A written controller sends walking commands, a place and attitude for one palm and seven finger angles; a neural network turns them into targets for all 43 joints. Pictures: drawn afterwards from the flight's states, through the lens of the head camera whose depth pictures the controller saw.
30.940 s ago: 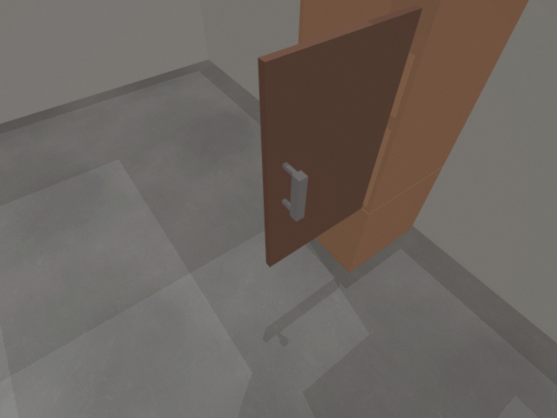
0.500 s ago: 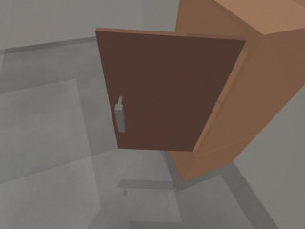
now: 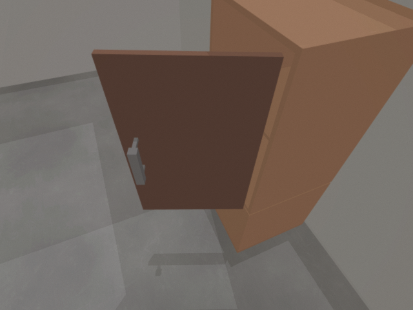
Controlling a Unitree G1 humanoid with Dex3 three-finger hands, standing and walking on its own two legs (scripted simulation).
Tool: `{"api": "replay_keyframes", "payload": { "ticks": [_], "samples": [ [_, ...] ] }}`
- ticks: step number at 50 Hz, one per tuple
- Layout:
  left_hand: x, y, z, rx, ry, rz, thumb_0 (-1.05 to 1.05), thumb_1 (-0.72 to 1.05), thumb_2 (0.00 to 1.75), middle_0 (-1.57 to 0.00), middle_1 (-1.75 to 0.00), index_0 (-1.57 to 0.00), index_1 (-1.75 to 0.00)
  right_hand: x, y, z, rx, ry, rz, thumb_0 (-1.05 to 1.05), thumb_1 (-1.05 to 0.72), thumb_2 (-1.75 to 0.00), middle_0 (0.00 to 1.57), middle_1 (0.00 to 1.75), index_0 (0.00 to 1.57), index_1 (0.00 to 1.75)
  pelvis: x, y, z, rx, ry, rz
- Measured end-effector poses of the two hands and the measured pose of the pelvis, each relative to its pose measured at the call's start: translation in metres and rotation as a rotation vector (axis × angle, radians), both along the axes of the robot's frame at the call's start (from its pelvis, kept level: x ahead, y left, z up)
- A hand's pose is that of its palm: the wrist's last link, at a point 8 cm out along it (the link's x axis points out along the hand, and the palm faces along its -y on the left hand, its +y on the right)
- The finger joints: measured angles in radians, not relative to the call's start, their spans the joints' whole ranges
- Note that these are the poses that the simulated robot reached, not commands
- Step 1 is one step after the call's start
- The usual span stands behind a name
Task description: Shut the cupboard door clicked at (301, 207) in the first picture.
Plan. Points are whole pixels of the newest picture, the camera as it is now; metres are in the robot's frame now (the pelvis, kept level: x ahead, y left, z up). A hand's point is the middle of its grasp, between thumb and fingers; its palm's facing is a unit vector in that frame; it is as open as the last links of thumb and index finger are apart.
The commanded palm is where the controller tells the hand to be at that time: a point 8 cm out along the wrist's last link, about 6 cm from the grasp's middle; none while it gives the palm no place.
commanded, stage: come to a stop and stand still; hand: left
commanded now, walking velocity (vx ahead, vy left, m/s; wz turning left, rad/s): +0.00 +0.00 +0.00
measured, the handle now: (138, 161) +0.48 +0.20 -0.04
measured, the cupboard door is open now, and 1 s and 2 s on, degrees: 68 68 68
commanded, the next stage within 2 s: look again from close up in 0.58 s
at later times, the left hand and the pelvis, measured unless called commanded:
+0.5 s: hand out of the picture +0.01 +0.16 -0.18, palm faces +0.04 -0.99 -0.15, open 7.3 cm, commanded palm none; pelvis +0.03 +0.00 +0.00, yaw +0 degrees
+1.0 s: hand out of the picture +0.06 +0.23 -0.18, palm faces -0.03 -0.97 -0.25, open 7.3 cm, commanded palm none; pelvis +0.02 +0.04 -0.01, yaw -2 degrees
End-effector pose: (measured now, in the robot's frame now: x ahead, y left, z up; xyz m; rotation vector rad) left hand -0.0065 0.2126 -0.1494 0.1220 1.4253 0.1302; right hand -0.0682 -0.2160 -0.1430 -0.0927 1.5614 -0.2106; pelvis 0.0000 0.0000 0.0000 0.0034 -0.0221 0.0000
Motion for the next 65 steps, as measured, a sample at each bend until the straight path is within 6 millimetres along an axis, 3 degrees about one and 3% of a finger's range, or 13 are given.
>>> {"api": "replay_keyframes", "payload": {
  "ticks": [5,14,22,29,40,51,65],
  "samples": [
    [-0.003,-0.008,-0.002,-0.015,0.022,0.015,0.0,0.92,0.9,-0.2,-0.3,-0.2,-0.3,0.015,0.004,-0.001,0.009,-0.018,0.008,0.0,-0.91,-0.9,0.19,0.3,0.2,0.3,0.006,-0.002,0.0,0.0,0.005,0.002],
    [0.001,-0.014,-0.004,-0.025,0.035,0.034,0.0,0.91,0.9,-0.2,-0.3,-0.2,-0.3,0.07,0.004,-0.004,-0.001,-0.11,0.046,0.01,-0.92,-0.9,0.2,0.3,0.2,0.3,0.019,-0.002,-0.001,0.003,0.01,0.002],
    [0.01,-0.007,-0.004,-0.016,0.035,0.034,0.0,0.91,0.9,-0.2,-0.3,-0.2,-0.3,0.104,-0.007,0.0,-0.035,-0.166,0.068,0.01,-0.92,-0.9,0.2,0.3,0.2,0.3,0.03,0.001,-0.001,0.006,0.011,-0.002],
    [0.021,0.004,-0.004,0.0,0.024,0.025,0.0,0.91,0.9,-0.2,-0.3,-0.2,-0.3,0.122,-0.006,0.001,-0.042,-0.193,0.077,0.0,-0.92,-0.9,0.2,0.3,0.2,0.3,0.036,0.004,-0.001,0.006,0.009,-0.005],
    [0.041,0.029,-0.002,0.046,-0.036,-0.05,0.0,0.91,0.9,-0.2,-0.3,-0.2,-0.3,0.129,0.005,-0.006,-0.037,-0.274,0.053,0.0,-0.92,-0.9,0.2,0.3,0.2,0.3,0.035,0.022,-0.009,-0.013,0.028,-0.031],
    [0.067,0.07,0.004,0.094,-0.142,-0.084,0.0,0.91,0.9,-0.2,-0.3,-0.2,-0.3,0.113,0.031,-0.012,-0.015,-0.285,0.058,0.0,-0.93,-0.9,0.2,0.3,0.2,0.3,0.022,0.045,-0.012,0.0,0.004,-0.04],
    [0.036,0.077,0.007,0.091,-0.053,-0.089,0.0,0.91,0.9,-0.2,-0.3,-0.2,-0.3,0.092,0.03,-0.007,-0.015,-0.228,0.063,0.0,-0.91,-0.9,0.2,0.3,0.2,0.3,0.015,0.046,-0.007,0.011,0.014,-0.048]
  ]
}}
